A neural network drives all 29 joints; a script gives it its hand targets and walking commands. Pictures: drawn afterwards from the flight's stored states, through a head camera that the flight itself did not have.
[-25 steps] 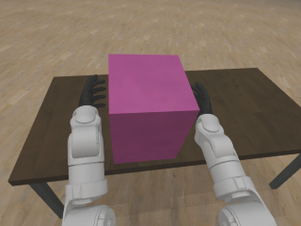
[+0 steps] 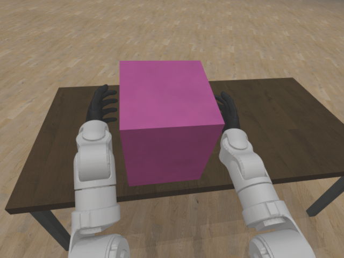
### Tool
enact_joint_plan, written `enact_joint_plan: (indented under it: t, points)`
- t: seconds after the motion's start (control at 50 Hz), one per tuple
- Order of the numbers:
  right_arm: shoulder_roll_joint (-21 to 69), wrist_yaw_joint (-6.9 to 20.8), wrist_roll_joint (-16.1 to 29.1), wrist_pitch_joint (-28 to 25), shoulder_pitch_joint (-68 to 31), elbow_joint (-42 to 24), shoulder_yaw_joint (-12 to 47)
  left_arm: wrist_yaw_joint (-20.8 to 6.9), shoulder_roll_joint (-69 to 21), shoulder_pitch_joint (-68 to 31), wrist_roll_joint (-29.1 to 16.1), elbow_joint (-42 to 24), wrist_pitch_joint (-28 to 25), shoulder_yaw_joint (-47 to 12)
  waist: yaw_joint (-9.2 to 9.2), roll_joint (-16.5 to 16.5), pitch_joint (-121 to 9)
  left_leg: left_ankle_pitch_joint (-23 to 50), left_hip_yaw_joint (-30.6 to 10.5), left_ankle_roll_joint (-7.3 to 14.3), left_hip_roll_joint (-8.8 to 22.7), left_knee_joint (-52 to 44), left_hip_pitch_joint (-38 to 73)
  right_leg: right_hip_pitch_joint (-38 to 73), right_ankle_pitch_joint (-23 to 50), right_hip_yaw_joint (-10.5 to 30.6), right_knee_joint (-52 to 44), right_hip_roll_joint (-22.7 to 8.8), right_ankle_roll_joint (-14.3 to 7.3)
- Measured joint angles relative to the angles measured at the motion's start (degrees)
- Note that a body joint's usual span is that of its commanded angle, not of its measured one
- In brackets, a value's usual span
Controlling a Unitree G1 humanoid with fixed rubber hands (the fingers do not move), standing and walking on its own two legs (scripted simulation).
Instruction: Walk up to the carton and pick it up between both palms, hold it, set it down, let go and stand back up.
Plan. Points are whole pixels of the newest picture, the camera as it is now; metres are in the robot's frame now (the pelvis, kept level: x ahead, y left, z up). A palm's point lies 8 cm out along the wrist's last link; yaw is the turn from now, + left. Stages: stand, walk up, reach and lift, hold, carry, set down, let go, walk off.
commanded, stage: hold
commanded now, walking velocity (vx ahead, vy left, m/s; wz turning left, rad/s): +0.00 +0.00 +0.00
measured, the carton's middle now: (163, 125) +0.42 +0.01 +0.10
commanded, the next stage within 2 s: none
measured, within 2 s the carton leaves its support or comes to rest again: neither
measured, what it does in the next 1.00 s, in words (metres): stands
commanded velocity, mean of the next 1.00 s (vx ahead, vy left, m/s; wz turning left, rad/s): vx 0.00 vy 0.00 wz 0.00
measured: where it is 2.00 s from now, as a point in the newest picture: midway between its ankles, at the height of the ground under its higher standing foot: outside the picture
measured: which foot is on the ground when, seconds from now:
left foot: down 0.00-1.00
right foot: down 0.00-1.00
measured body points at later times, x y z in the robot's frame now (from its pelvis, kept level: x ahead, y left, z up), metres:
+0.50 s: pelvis +0.00 +0.00 +0.00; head -0.04 +0.02 +0.45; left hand +0.36 +0.15 +0.18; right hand +0.36 -0.14 +0.16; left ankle +0.04 +0.11 -0.75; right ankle +0.00 -0.08 -0.75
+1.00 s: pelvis +0.00 +0.00 +0.00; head -0.04 +0.02 +0.45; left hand +0.36 +0.15 +0.18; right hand +0.36 -0.14 +0.16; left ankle +0.04 +0.11 -0.75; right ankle +0.00 -0.08 -0.75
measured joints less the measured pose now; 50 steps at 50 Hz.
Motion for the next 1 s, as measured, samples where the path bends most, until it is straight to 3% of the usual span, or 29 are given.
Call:
enact_joint_plan:
  t: [1.0]
  points:
    - [0.05, 0.94, -1.35, -0.23, -0.34, 0.5, -1.22, -0.2, -0.19, -0.54, -0.15, 1.1, -0.48, 0.18, 0.03, 0.06, 0.2, 0.55, 0.6, 0.21, -0.07, -0.47, -0.32, -0.78, 0.28, -0.07, 0.28, -0.27, 0.1]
